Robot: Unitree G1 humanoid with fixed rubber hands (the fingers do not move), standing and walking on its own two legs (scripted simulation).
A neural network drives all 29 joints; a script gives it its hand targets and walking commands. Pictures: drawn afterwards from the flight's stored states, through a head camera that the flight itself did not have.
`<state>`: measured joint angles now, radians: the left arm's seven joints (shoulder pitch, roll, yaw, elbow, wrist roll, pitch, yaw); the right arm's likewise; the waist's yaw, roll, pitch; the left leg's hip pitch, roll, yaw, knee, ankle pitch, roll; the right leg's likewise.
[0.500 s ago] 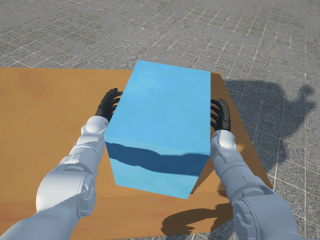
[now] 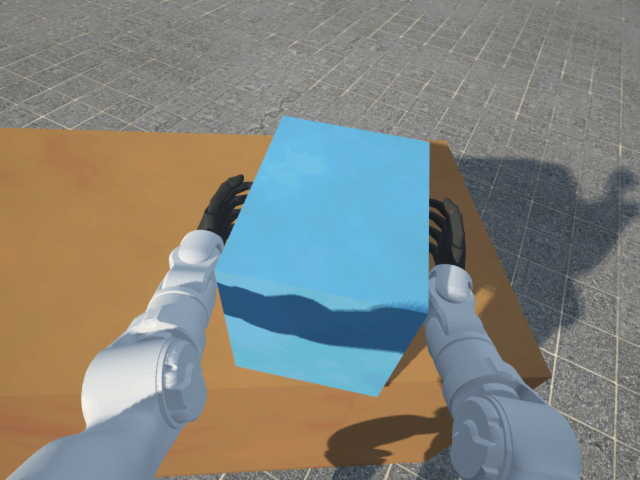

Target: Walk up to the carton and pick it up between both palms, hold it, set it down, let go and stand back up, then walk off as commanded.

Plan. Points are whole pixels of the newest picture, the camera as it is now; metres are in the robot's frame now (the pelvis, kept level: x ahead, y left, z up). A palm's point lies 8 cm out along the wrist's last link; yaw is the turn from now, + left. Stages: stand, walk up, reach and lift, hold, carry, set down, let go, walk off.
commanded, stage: reach and lift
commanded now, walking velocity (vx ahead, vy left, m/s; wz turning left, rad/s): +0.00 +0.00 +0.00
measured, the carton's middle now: (330, 256) +0.43 -0.03 +0.02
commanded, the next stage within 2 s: none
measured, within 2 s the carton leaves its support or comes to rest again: leaves its support in 1.10 s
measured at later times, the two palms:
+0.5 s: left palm (208, 240) +0.42 +0.13 +0.07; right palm (445, 272) +0.35 -0.17 +0.08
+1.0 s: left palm (207, 240) +0.42 +0.13 +0.07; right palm (444, 271) +0.36 -0.17 +0.08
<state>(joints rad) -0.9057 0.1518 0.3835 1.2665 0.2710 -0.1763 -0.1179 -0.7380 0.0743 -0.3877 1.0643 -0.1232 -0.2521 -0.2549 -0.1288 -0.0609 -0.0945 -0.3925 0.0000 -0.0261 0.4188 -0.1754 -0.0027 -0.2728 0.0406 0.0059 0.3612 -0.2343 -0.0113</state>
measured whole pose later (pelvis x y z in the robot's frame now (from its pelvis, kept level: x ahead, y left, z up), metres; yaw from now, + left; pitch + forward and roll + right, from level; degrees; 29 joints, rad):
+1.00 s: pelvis -0.02 +0.00 +0.00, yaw +0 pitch +7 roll -1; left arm -0.89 0.11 0.46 1.17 0.37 -0.14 -0.16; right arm -0.70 0.16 -0.58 0.91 -0.29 -0.23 -0.19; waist -0.10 -0.06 -0.06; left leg -0.39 0.00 -0.02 0.41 -0.15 0.00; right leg -0.27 0.04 0.01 0.35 -0.21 -0.01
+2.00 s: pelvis -0.04 +0.00 +0.00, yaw +0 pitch +1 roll -1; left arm -0.84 0.08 0.32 0.88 0.29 0.19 -0.10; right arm -0.75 0.08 -0.45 0.85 -0.17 0.00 -0.16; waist -0.04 -0.06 -0.09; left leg -0.27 0.00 -0.02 0.36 -0.11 0.00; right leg -0.16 0.04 0.01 0.32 -0.18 -0.01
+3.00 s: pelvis -0.04 +0.00 +0.00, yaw +0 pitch -3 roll -1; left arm -0.77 0.01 0.32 0.44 0.28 0.57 -0.04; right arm -0.84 -0.03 -0.24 0.82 0.06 0.17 -0.16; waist -0.05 -0.06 -0.09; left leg -0.19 0.00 -0.02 0.36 -0.11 0.00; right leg -0.08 0.04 0.01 0.32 -0.18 -0.01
